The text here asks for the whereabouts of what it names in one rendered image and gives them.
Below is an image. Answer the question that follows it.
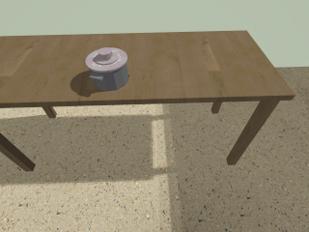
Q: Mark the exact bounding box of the lid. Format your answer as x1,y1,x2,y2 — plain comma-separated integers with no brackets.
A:
85,47,127,73

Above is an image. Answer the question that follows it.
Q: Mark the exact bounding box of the knob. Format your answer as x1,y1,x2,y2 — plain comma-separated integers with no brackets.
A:
98,47,113,59

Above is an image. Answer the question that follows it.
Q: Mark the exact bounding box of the table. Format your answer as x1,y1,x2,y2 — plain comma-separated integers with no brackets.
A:
0,30,295,172

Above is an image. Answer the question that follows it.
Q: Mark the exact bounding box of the pot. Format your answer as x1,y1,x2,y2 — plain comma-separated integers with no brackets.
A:
89,64,129,91

